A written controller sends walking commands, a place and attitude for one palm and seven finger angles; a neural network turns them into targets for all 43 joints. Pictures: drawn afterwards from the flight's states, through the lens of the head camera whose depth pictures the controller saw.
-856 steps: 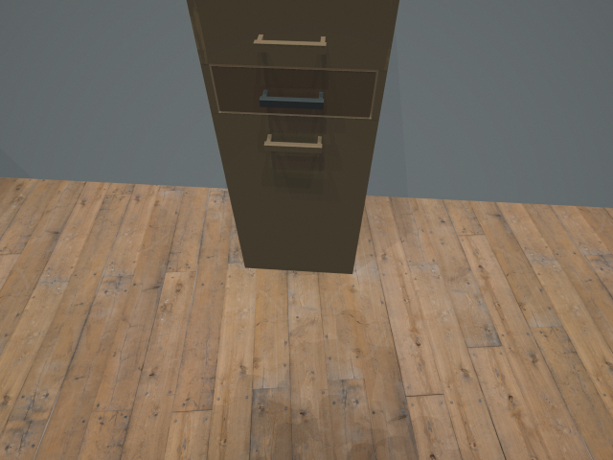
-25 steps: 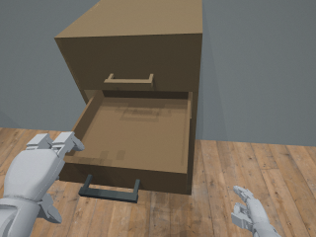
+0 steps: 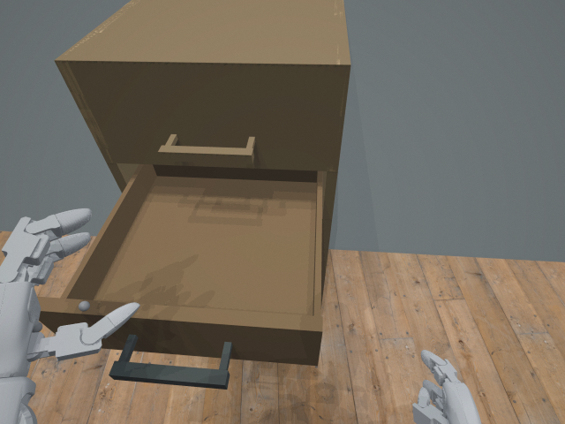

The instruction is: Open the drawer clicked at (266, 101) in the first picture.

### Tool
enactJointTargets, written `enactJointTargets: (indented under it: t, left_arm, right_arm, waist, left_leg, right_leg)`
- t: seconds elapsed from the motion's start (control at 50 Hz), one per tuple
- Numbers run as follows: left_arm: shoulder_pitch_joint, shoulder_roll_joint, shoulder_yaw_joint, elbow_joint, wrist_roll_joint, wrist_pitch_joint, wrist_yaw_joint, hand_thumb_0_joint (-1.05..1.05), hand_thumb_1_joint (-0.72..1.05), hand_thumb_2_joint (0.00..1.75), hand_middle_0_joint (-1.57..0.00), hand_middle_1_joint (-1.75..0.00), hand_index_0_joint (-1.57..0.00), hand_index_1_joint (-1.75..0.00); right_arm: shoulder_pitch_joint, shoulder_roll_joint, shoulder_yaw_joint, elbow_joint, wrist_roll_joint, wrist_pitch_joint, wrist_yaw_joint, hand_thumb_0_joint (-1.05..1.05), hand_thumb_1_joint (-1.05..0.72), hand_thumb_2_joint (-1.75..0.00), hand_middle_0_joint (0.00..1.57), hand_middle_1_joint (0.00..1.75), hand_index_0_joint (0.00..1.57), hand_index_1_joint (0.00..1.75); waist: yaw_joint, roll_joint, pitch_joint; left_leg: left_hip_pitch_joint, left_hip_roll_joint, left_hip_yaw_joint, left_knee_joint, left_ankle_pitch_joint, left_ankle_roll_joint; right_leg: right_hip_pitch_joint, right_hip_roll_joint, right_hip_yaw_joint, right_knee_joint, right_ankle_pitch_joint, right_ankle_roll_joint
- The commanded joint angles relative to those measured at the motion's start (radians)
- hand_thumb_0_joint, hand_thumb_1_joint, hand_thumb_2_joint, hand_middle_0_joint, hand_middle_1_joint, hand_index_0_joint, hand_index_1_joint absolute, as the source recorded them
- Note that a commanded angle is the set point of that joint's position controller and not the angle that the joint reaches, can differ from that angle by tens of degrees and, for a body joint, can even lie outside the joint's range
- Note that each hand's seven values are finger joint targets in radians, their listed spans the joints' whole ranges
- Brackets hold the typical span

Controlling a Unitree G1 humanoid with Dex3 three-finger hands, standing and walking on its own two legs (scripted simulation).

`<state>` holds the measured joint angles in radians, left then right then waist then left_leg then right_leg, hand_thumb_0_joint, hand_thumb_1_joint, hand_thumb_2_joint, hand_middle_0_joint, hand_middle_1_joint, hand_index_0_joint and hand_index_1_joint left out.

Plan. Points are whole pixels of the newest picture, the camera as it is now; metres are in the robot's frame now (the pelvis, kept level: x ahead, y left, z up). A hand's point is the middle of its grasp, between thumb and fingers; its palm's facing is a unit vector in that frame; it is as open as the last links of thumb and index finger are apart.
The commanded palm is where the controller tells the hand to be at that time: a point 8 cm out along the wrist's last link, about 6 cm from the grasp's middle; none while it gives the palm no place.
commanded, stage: draw the hand back to the body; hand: left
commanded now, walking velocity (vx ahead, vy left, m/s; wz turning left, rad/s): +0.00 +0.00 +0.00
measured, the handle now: (174, 360) +0.19 +0.18 +0.01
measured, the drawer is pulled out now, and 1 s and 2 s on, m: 0.30 0.30 0.30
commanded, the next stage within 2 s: step back with the hand held close in 0.48 s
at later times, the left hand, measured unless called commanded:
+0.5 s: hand (64, 320) +0.17 +0.23 +0.17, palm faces +0.43 -0.80 -0.42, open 7.6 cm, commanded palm +0.12 +0.27 +0.20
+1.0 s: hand (41, 345) +0.14 +0.24 +0.17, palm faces +0.30 -0.78 -0.55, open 7.4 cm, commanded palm +0.07 +0.29 +0.20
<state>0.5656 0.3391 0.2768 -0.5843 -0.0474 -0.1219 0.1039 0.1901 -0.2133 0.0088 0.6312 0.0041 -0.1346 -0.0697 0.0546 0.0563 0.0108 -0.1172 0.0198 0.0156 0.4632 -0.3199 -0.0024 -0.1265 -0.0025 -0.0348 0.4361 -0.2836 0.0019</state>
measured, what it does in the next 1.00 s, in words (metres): shifts its weight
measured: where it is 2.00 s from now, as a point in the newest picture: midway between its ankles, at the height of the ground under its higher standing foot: outside the picture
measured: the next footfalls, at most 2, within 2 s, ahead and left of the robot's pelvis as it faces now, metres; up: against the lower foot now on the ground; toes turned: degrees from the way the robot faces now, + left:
right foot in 1.54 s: -0.15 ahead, -0.12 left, +0.00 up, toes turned -3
left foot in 1.84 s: -0.18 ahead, +0.11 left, +0.00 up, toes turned +2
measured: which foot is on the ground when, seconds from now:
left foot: down 0.00-1.00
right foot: down 0.00-1.00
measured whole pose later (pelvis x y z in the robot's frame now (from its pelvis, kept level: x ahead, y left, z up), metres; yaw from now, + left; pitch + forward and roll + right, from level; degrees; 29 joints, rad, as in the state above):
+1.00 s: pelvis -0.06 +0.01 +0.00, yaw +0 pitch +2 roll +0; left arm 0.66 0.45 0.42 -0.65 -0.04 -0.21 0.13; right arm 0.18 -0.21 -0.03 0.55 0.02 -0.04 -0.08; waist -0.02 -0.01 0.04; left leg -0.30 0.00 0.03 0.52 -0.25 0.01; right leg -0.32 -0.03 -0.02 0.51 -0.23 0.01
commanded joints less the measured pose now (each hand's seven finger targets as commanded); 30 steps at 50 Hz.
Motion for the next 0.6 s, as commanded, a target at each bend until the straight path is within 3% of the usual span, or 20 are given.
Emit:
enactJointTargets:
  t: [0.0,0.1,0.18,0.24,0.26,0.32,0.44,0.56,0.58]
  left_arm:
    - [-0.040,0.147,0.139,-0.206,-0.011,-0.062,0.029,0.00,0.44,0.70,-0.23,-0.59,-0.23,-0.59]
    - [-0.048,0.149,0.154,-0.152,-0.014,-0.053,0.034,0.00,0.62,0.78,-0.22,-0.48,-0.22,-0.48]
    - [-0.078,0.152,0.155,-0.156,-0.014,-0.052,0.035,0.00,0.76,0.84,-0.21,-0.39,-0.21,-0.39]
    - [-0.088,0.154,0.145,-0.175,-0.012,-0.048,0.034,0.00,0.87,0.88,-0.20,-0.32,-0.20,-0.32]
    - [-0.091,0.156,0.153,-0.156,-0.014,-0.045,0.035,0.00,0.90,0.90,-0.20,-0.30,-0.20,-0.30]
    - [-0.087,0.156,0.150,-0.139,-0.018,-0.043,0.035,0.00,0.90,0.90,-0.20,-0.30,-0.20,-0.30]
    - [-0.103,0.157,0.149,-0.152,-0.018,-0.049,0.034,0.00,0.90,0.90,-0.20,-0.30,-0.20,-0.30]
    - [-0.093,0.159,0.157,-0.147,-0.019,-0.056,0.035,0.00,0.90,0.90,-0.20,-0.30,-0.20,-0.30]
    - [-0.218,0.290,0.295,-0.213,-0.018,-0.098,0.040,0.00,0.90,0.90,-0.20,-0.30,-0.20,-0.30]
  right_arm:
    - [-0.140,-0.086,-0.033,-0.173,0.010,-0.053,-0.009,0.00,-0.90,-0.90,0.20,0.30,0.20,0.30]
    - [-0.144,-0.087,-0.036,-0.165,0.012,-0.039,-0.014,0.00,-0.90,-0.90,0.20,0.30,0.20,0.30]
    - [-0.149,-0.090,-0.032,-0.162,0.011,-0.035,-0.016,0.00,-0.90,-0.90,0.20,0.30,0.20,0.30]
    - [-0.151,-0.089,-0.029,-0.171,0.012,-0.039,-0.011,0.00,-0.90,-0.90,0.20,0.30,0.20,0.30]
    - [-0.164,-0.092,-0.029,-0.163,0.009,-0.038,-0.013,0.00,-0.90,-0.90,0.20,0.30,0.20,0.30]
    - [-0.160,-0.087,-0.028,-0.171,0.012,-0.034,-0.015,0.00,-0.90,-0.90,0.20,0.30,0.20,0.30]
    - [-0.162,-0.085,-0.025,-0.174,0.013,-0.040,-0.015,0.00,-0.90,-0.90,0.20,0.30,0.20,0.30]
    - [-0.171,-0.089,-0.030,-0.165,0.012,-0.048,-0.016,0.00,-0.90,-0.90,0.20,0.30,0.20,0.30]
    - [-0.106,-0.114,-0.031,-0.189,0.017,-0.025,-0.014,0.00,-0.90,-0.90,0.20,0.30,0.20,0.30]
  waist:
    - [0.006,0.007,-0.138]
    - [0.003,-0.035,-0.115]
    - [0.003,0.013,-0.105]
    - [0.005,0.014,-0.114]
    - [0.007,0.013,-0.086]
    - [0.006,-0.023,-0.081]
    - [0.007,0.023,-0.079]
    - [0.009,-0.011,-0.080]
    - [-0.051,-0.043,0.028]
  left_leg:
    - [0.029,0.040,0.002,-0.025,0.477,0.003]
    - [0.019,0.039,0.003,-0.033,0.436,0.005]
    - [0.027,0.033,0.006,-0.036,0.412,0.008]
    - [0.026,0.035,-0.004,-0.040,0.419,0.004]
    - [0.018,0.032,-0.002,-0.044,0.395,0.006]
    - [0.013,0.033,-0.002,-0.050,0.342,0.010]
    - [0.008,0.029,-0.002,-0.056,0.296,0.009]
    - [0.006,0.026,-0.002,-0.051,0.294,0.013]
    - [-0.058,0.031,-0.022,-0.010,0.212,0.036]
  right_leg:
    - [0.041,-0.037,-0.022,-0.019,0.404,-0.018]
    - [0.029,-0.038,-0.025,-0.027,0.384,-0.016]
    - [0.018,-0.038,-0.022,-0.038,0.361,-0.017]
    - [0.021,-0.038,-0.027,-0.029,0.346,-0.016]
    - [0.011,-0.036,-0.024,-0.043,0.332,-0.020]
    - [0.006,-0.037,-0.022,-0.047,0.298,-0.016]
    - [0.001,-0.038,-0.016,-0.055,0.250,-0.018]
    - [0.003,-0.037,-0.012,-0.065,0.253,-0.020]
    - [-0.116,-0.091,0.114,-0.130,0.318,-0.024]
